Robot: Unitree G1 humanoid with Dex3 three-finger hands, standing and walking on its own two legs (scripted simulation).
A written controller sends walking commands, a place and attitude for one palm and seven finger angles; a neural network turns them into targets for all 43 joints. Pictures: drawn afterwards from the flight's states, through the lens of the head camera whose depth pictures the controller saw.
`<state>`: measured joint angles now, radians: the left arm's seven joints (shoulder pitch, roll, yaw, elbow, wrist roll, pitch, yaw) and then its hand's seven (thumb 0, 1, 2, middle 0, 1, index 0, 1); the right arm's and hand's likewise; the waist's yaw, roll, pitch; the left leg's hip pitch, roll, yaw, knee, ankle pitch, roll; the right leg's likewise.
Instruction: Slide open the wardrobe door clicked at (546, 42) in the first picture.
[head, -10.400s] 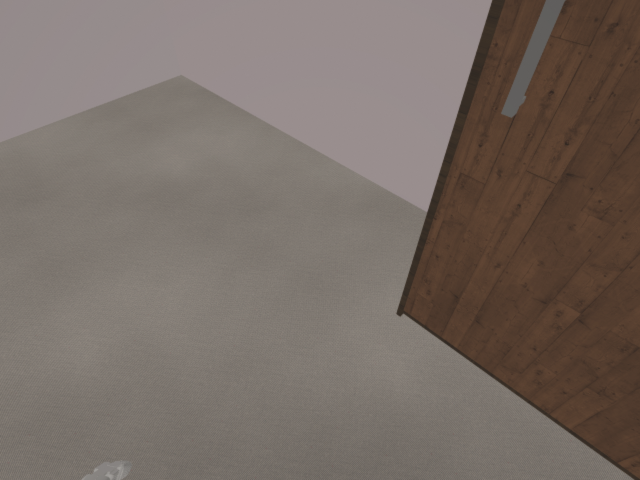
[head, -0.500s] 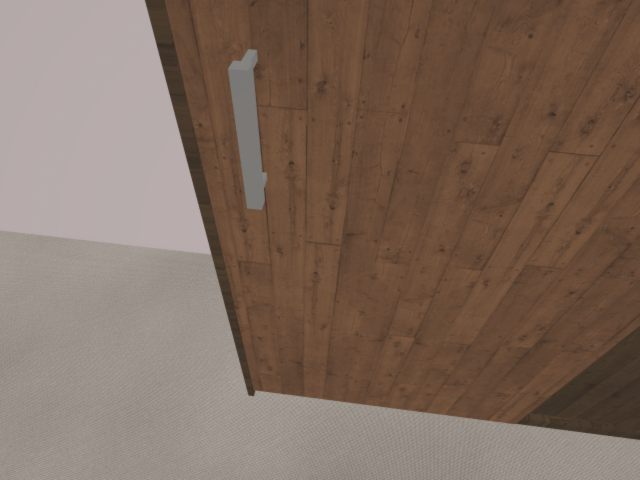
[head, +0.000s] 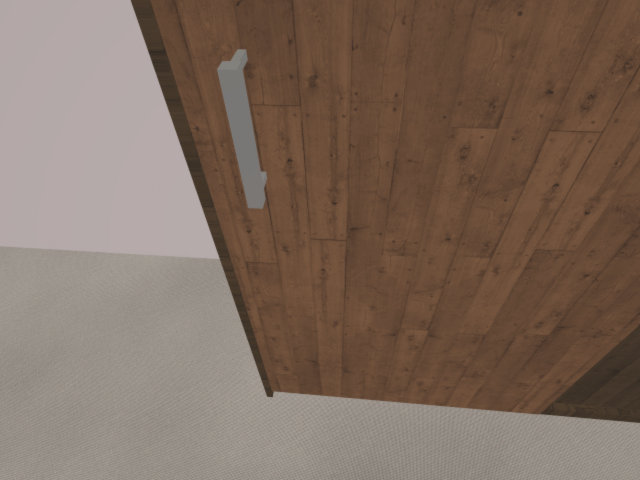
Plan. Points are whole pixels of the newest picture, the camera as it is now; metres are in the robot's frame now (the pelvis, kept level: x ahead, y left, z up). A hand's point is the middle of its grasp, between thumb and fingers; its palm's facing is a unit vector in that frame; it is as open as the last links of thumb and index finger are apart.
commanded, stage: look again from close up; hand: left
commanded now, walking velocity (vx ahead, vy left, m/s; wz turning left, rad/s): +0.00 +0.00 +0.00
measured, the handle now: (249, 135) +0.47 +0.11 +0.21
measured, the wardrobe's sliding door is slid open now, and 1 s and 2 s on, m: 0.00 0.00 0.00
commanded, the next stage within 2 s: raise the hand with hooked fingers in 1.12 s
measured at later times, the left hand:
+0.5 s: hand out of the picture +0.01 +0.17 -0.17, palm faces -0.01 -0.98 -0.19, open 7.4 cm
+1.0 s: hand out of the picture +0.02 +0.17 -0.17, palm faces +0.00 -0.98 -0.20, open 7.4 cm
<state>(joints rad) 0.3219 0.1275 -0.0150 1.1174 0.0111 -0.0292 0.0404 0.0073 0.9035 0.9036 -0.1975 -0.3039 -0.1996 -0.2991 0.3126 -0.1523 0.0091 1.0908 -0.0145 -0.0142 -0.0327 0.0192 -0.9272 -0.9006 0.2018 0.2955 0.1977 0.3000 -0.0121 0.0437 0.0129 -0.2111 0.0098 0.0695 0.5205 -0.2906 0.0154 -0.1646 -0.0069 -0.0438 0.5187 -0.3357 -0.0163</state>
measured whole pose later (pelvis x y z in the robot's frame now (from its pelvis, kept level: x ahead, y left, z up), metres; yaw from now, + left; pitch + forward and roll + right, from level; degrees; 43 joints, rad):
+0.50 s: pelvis +0.01 +0.00 +0.00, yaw -1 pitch +0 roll +1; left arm 0.28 0.15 -0.02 1.11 0.01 -0.01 0.03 0.01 0.91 0.90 -0.20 -0.30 -0.20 -0.30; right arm 0.27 -0.15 0.02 1.12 -0.01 -0.02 -0.04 0.01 -0.91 -0.90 0.20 0.30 0.20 0.30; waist 0.00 0.00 0.04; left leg -0.17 0.00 0.09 0.46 -0.28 0.02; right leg -0.15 -0.02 -0.02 0.48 -0.33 -0.01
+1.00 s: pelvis +0.01 +0.00 +0.01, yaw -1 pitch -1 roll +1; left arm 0.27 0.16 -0.01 1.11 0.01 -0.01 0.03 0.01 0.90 0.90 -0.20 -0.30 -0.20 -0.30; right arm 0.24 -0.16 0.01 1.13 -0.01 -0.02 -0.04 0.01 -0.92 -0.90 0.20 0.30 0.20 0.30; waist 0.00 -0.01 0.04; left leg -0.15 0.00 0.09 0.43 -0.27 0.01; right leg -0.12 -0.01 -0.03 0.45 -0.32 -0.01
